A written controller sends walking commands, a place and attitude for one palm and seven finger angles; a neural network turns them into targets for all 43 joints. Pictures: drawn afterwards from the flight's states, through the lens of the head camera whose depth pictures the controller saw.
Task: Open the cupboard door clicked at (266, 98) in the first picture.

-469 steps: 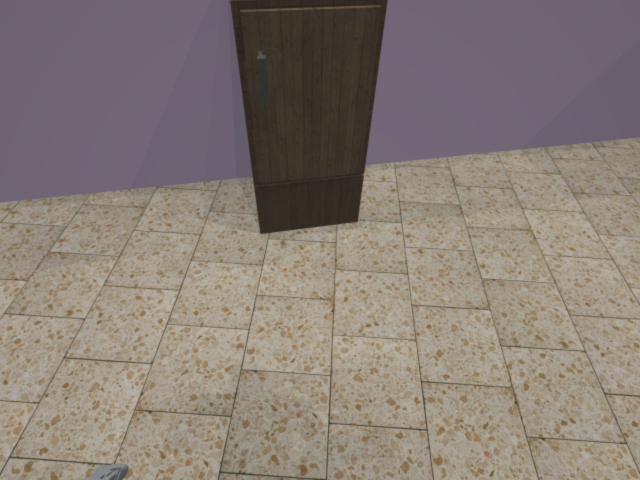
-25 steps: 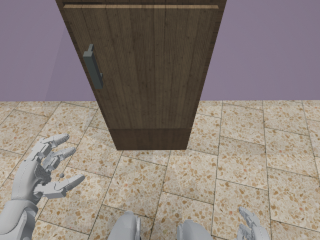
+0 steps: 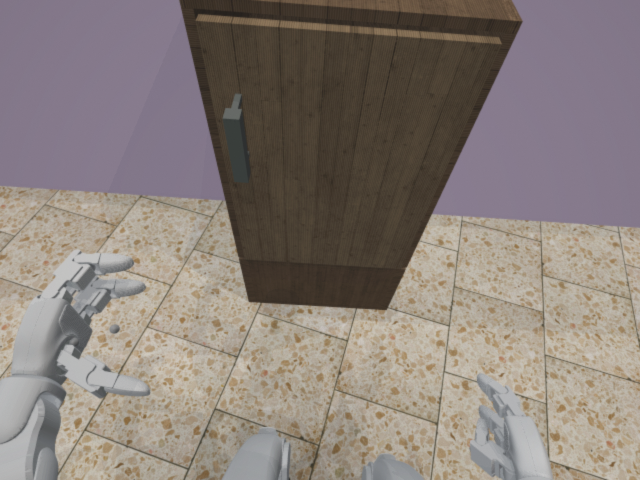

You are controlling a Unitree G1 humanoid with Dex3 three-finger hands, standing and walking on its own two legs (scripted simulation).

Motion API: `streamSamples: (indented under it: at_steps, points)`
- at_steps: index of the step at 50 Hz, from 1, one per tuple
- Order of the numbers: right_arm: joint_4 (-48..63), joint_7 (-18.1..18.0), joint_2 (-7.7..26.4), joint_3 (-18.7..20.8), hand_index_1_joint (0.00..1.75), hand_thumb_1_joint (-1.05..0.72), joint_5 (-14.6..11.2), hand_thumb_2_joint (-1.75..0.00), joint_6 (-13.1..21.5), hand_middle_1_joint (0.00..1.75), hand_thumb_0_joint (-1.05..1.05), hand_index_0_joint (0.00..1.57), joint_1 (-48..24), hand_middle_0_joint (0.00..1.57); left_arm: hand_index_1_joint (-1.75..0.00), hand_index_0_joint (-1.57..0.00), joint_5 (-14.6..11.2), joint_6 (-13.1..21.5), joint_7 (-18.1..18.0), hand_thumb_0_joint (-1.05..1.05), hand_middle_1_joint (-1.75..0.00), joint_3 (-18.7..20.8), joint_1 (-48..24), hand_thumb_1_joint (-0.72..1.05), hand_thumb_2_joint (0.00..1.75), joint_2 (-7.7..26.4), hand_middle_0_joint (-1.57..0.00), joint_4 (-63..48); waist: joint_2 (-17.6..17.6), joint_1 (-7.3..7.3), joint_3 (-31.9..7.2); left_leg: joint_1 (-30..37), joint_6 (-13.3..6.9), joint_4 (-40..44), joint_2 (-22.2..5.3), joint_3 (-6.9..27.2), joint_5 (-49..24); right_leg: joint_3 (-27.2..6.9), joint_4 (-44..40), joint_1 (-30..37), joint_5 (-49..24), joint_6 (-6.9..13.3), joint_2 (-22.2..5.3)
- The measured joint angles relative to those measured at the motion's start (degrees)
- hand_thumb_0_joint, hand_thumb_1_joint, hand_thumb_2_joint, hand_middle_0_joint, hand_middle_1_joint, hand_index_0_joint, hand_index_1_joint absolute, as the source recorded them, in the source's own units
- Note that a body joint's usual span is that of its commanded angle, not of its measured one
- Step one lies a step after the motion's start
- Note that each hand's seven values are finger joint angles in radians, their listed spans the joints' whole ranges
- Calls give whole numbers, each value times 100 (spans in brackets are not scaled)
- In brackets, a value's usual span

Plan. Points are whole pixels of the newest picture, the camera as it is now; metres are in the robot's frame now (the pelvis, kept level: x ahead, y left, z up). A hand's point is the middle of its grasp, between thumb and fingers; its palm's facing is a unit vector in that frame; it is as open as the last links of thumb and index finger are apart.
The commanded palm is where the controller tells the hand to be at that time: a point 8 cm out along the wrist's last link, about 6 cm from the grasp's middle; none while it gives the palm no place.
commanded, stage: raise the hand with hooked fingers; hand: left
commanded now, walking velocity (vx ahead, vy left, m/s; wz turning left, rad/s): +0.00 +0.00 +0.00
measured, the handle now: (240, 139) +0.60 +0.18 +0.03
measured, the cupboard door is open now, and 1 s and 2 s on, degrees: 0 0 0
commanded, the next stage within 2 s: move the hooked fingers beside the handle in 0.76 s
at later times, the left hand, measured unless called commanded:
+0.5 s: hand (109, 307) +0.29 +0.27 +0.05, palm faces +0.01 -1.00 -0.05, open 14.0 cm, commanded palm +0.26 +0.31 +0.05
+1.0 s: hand (130, 303) +0.30 +0.25 +0.04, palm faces +0.02 -1.00 -0.04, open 14.0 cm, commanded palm +0.29 +0.30 +0.05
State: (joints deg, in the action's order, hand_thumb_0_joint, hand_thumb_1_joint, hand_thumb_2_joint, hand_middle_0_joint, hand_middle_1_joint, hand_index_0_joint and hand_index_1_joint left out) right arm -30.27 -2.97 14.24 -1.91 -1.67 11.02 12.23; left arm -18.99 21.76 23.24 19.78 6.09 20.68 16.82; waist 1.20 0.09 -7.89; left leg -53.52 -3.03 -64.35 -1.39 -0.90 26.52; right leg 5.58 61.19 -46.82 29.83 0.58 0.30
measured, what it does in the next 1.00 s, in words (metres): stands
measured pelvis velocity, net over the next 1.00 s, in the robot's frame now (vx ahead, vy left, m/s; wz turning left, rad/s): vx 0.00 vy -0.02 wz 0.00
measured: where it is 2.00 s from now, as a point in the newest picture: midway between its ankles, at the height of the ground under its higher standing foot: outside the picture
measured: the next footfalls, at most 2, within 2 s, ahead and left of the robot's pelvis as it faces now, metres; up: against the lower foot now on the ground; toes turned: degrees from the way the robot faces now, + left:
none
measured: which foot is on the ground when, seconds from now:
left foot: down 0.00-1.00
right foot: down 0.00-1.00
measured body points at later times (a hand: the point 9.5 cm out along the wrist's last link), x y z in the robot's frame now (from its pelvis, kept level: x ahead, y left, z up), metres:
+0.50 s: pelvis +0.00 +0.00 +0.01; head +0.08 +0.02 +0.45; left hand +0.28 +0.32 +0.05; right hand +0.14 -0.26 -0.07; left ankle +0.05 +0.08 -0.66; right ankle +0.00 -0.12 -0.66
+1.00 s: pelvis +0.00 -0.02 +0.00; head +0.08 +0.00 +0.44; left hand +0.29 +0.30 +0.05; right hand +0.16 -0.27 -0.09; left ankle +0.05 +0.08 -0.66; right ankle +0.00 -0.12 -0.66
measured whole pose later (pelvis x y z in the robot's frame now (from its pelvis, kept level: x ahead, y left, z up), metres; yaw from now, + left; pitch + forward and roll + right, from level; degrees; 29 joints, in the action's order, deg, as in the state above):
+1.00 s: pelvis +0.00 -0.02 +0.00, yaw +0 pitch +16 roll -3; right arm -32.5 -4.0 15.8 -2.3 -2.0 9.9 14.0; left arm -19.6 22.3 28.7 23.4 -4.2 23.3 28.9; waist 1.2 0.8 -7.2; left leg -54.5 -1.4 -64.9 -2.3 0.2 26.6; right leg 6.4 62.3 -48.0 30.4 2.3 1.4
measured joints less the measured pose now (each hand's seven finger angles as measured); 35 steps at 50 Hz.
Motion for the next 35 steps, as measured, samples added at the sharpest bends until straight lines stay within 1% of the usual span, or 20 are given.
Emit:
streamSamples:
  at_steps: [2,4,8,12,18,21,29,35]
  points:
    - [41,-11,-3,-50,30,-90,-5,-90,-31,30,1,20,0,20,-117,-29,17,-144,111,-1,-117,12,-109,-46,32,49,-29,165,10,-13,33,13,-14,24,9,6,-18,7,-40,25,-24,-12,-6]
    - [51,-23,-3,-79,30,-90,2,-90,-45,30,1,20,19,20,-118,-29,22,-189,201,-1,-118,45,-183,-47,31,77,-29,251,4,-24,67,26,-22,41,9,6,-29,6,-72,44,-44,-19,-4]
    - [-21,-47,6,-93,30,-90,26,-90,-48,30,1,20,95,20,-119,-30,-5,-36,263,-2,-119,173,-318,-49,30,120,-30,278,-44,-28,124,52,-26,60,1,4,-35,1,-111,74,-67,-24,6]
    - [-140,-53,52,-72,30,-90,30,-90,-75,30,1,20,181,20,-119,-30,-22,55,331,-2,-120,313,-543,-50,30,236,-30,412,-51,11,144,54,-19,65,2,19,-42,15,-127,86,-75,-22,9]
    - [-175,-59,143,-17,30,-90,-21,-90,-150,30,1,20,336,20,-120,-30,-95,-203,542,-2,-120,405,-700,-50,30,433,-30,745,-7,110,139,113,-15,181,-12,-7,-91,-15,-225,119,-128,-16,24]
    - [-149,-40,176,23,30,-90,-24,-90,-153,30,1,20,423,20,-120,-30,-137,-223,575,-2,-120,394,-604,-50,30,403,-30,747,-9,145,114,148,-9,248,-26,-40,-112,-50,-268,127,-152,-8,37]
    - [-190,-6,194,79,30,-90,1,-90,-140,30,1,20,441,20,-120,-30,-137,111,433,-2,-120,451,-581,-50,30,242,-30,755,-61,172,92,67,48,139,-60,-12,-70,-27,-120,30,-80,54,69]
    - [-170,-23,151,49,30,-90,-26,-90,-175,30,1,20,338,20,-120,-30,-107,46,495,-2,-120,387,-535,-50,30,255,-30,746,-28,168,108,76,91,122,-81,19,-65,-1,-90,34,-60,98,93]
